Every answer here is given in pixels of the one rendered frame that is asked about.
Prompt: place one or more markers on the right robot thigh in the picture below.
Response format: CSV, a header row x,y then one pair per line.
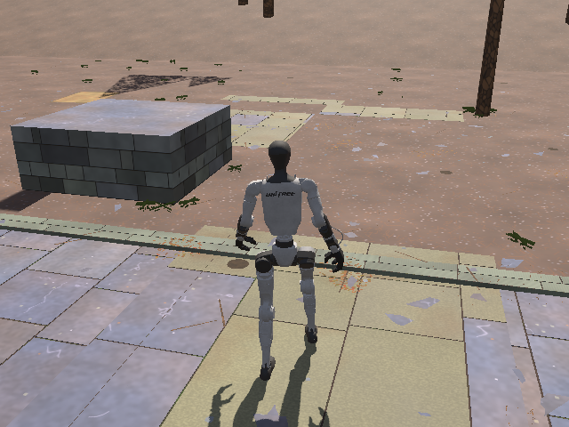
x,y
306,260

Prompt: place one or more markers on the left robot upper arm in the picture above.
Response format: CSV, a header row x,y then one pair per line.
x,y
252,190

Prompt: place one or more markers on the right robot upper arm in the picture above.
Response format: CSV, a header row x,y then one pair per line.
x,y
315,204

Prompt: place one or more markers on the right robot forearm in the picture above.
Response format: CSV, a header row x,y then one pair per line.
x,y
328,236

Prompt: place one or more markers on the right robot hand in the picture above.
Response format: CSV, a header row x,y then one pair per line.
x,y
339,258

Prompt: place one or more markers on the left robot forearm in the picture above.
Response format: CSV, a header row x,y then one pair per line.
x,y
241,231

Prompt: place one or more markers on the left robot hand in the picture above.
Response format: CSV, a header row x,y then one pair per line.
x,y
242,246

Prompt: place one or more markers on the left robot thigh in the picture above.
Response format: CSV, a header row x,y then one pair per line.
x,y
265,275

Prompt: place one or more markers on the robot thigh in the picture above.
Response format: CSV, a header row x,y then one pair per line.
x,y
265,275
306,260

